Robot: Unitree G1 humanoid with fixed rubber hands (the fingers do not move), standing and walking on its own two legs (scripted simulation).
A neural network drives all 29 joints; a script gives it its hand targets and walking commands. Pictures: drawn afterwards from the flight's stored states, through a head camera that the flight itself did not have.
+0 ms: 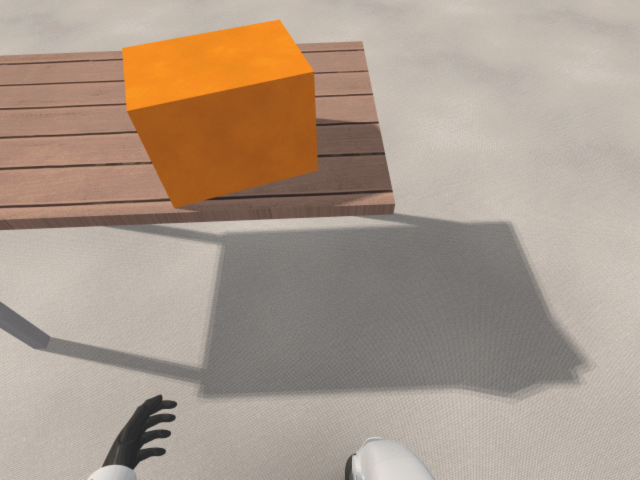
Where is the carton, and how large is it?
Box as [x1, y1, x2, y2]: [122, 20, 317, 207]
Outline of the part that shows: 279,20 122,48 127,111 174,207 317,170 313,71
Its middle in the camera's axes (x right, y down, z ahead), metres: -0.18 -0.23 +0.74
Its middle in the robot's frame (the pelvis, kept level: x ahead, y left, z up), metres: +0.72 +0.14 +0.04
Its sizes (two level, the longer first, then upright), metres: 0.290 0.202 0.213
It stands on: a table, 0.68 m high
